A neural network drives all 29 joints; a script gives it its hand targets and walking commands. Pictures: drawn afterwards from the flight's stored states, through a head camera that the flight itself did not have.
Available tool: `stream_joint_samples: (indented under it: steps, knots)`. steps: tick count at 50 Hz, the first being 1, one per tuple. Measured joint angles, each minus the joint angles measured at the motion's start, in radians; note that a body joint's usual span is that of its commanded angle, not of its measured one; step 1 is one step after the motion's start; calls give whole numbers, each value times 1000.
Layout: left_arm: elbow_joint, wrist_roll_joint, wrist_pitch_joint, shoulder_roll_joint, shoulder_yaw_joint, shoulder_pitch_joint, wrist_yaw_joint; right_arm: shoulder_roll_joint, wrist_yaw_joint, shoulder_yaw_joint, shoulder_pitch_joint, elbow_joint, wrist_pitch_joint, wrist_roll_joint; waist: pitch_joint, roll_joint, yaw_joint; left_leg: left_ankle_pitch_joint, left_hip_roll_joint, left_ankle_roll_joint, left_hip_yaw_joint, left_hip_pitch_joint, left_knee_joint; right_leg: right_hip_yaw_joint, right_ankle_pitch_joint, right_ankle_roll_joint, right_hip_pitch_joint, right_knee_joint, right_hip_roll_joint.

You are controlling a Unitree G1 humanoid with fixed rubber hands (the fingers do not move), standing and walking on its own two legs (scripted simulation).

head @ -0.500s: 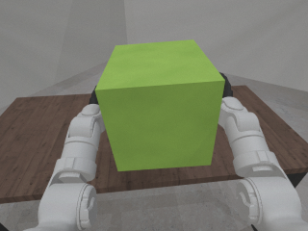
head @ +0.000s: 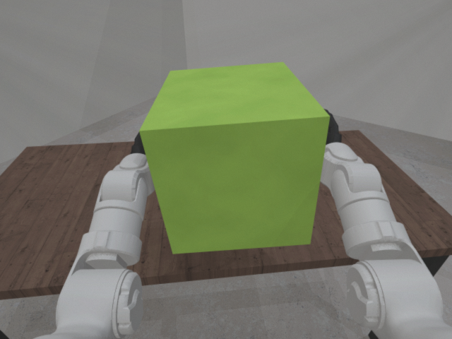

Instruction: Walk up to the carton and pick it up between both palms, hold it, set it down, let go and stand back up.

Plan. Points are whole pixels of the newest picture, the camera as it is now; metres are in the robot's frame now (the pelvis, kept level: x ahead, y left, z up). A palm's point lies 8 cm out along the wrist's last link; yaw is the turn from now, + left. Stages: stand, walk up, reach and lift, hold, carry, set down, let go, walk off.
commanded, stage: hold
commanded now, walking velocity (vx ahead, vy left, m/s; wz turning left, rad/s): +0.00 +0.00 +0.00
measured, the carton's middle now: (233, 148) +0.43 +0.00 +0.21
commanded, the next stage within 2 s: none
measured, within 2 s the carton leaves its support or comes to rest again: neither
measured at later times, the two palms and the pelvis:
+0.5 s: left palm (141, 162) +0.39 +0.16 +0.20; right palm (327, 150) +0.39 -0.16 +0.23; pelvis +0.00 +0.00 +0.00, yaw +0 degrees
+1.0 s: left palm (141, 162) +0.39 +0.16 +0.20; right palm (327, 150) +0.39 -0.16 +0.23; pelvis +0.00 +0.00 +0.00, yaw +0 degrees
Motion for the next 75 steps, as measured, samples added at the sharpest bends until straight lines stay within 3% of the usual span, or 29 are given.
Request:
stream_joint_samples:
  steps: [75]
  knots:
    - [0, 0, -4, -2, 7, 0, 0, 0, 2, 0, 0, 0, -2, 0, 0, -3, 0, 0, 0, 1, 0, 0, 0, 0, 0, 0, 0, 0, 0]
